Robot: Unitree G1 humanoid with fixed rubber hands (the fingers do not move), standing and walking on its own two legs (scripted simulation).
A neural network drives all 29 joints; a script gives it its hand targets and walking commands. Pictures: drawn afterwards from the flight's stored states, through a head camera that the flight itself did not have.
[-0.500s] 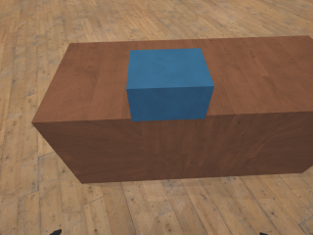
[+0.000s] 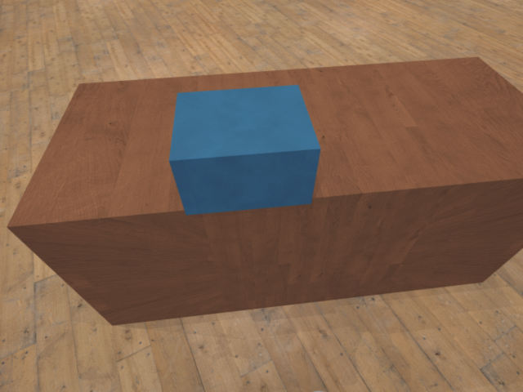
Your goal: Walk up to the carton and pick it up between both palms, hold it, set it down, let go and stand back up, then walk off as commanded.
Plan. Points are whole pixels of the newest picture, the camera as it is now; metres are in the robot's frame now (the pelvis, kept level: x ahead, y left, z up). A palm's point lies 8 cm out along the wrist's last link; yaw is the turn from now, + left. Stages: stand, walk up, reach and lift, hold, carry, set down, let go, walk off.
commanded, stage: walk up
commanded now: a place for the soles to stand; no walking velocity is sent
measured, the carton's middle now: (243, 148) +0.65 +0.02 -0.03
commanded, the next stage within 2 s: none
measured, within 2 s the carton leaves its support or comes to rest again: neither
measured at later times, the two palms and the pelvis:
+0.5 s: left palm (71, 389) +0.17 +0.30 -0.10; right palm (429, 287) +0.30 -0.31 -0.07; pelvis +0.15 -0.02 -0.02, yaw +5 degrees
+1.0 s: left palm (128, 259) +0.39 +0.25 -0.07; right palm (431, 271) +0.35 -0.35 -0.12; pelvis +0.24 -0.05 -0.01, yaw +5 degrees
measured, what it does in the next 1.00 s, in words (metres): walks ahead: right foot, then left foot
